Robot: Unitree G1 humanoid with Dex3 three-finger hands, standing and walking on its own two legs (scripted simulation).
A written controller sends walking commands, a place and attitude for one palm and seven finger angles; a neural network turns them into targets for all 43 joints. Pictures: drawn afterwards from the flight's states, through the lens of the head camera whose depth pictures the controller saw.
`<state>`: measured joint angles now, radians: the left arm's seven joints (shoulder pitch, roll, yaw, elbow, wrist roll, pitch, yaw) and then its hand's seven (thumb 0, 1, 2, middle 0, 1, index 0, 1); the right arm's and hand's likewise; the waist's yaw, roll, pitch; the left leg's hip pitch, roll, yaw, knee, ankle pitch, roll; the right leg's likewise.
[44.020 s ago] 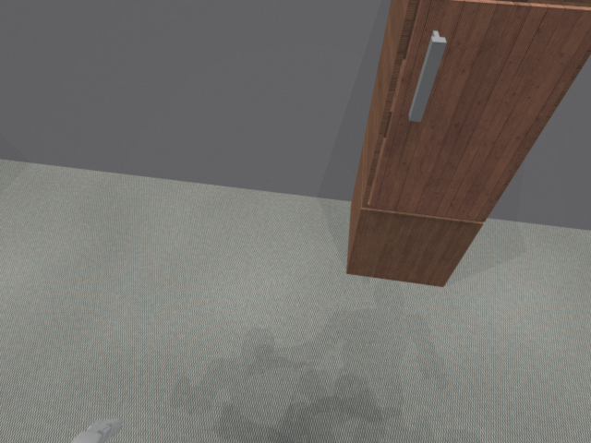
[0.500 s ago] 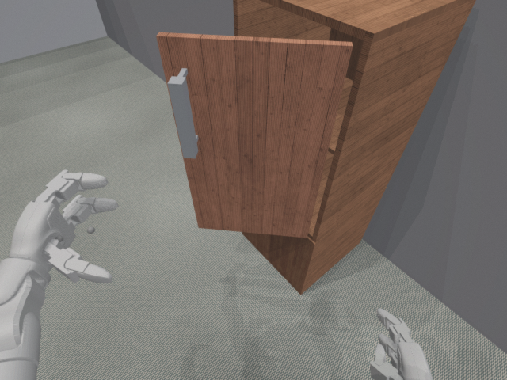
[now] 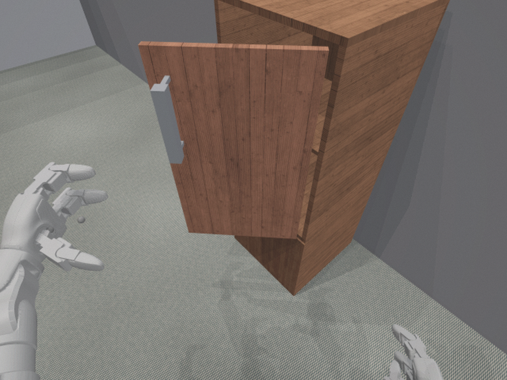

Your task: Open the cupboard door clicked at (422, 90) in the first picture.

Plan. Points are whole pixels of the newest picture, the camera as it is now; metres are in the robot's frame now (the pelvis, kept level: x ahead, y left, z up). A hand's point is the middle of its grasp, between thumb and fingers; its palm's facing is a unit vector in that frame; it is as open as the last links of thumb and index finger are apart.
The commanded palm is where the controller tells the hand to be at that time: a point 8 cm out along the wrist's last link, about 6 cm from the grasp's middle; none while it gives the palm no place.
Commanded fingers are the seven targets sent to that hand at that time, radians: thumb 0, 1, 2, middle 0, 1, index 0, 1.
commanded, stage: raise the hand with hooked fingers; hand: left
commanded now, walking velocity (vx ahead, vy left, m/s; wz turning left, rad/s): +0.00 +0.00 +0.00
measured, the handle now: (171, 121) +0.58 +0.22 +0.11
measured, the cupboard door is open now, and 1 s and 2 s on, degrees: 44 44 44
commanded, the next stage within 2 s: move the hooked fingers beside the handle in 0.12 s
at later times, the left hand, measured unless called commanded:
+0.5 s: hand (95, 200) +0.33 +0.27 +0.13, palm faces +0.04 -1.00 -0.04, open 14.0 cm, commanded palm +0.30 +0.32 +0.13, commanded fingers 0.00 -0.50 0.30 -0.30 -1.20 -0.30 -1.20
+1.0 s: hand (115, 171) +0.40 +0.27 +0.13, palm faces +0.00 -1.00 +0.00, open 14.0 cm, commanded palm +0.37 +0.32 +0.12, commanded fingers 0.00 -0.50 0.30 -0.30 -1.20 -0.30 -1.20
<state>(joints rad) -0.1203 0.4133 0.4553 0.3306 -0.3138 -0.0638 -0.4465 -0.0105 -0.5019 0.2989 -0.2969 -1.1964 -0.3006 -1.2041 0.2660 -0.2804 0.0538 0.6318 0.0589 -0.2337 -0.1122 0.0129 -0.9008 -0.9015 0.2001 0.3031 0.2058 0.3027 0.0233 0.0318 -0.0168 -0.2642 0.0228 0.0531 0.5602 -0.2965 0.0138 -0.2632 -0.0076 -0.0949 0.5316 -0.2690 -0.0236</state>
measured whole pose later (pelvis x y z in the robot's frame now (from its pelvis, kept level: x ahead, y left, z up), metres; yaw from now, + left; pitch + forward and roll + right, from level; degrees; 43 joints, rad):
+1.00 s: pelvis +0.00 +0.01 +0.00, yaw +0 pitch +5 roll -1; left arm -0.55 0.51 0.42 0.82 -0.23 -0.12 -0.46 -0.01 -0.50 0.30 -0.30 -1.20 -0.30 -1.20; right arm 0.32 -0.29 0.05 0.66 0.05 -0.15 -0.10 0.01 -0.90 -0.90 0.20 0.30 0.21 0.30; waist -0.04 0.02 -0.04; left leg -0.39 0.01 0.06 0.61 -0.31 0.03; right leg -0.39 -0.02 -0.08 0.57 -0.28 -0.01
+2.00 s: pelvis +0.01 +0.03 -0.02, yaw -3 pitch +17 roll -3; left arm -0.97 0.82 0.53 1.27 -0.10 -0.23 -0.53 -0.01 -0.50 0.30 -0.29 -1.20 -0.30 -1.20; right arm 0.46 -0.31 0.05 0.62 0.01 0.06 -0.06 0.00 -0.90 -0.90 0.20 0.30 0.21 0.30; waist -0.17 0.00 -0.07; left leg -0.68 0.05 0.08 0.75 -0.37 0.05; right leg -0.66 0.01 -0.06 0.64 -0.29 0.01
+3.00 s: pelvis +0.03 +0.02 -0.02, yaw -3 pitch +19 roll -4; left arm -0.96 0.81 0.53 1.25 -0.08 -0.20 -0.49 -0.01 -0.50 0.30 -0.30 -1.20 -0.30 -1.20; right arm 0.45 -0.30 0.05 0.59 0.01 0.10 -0.05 0.00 -0.90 -0.90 0.20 0.30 0.21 0.30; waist -0.18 0.01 -0.07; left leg -0.71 0.06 0.06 0.78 -0.41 0.04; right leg -0.67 0.02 -0.08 0.66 -0.32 0.00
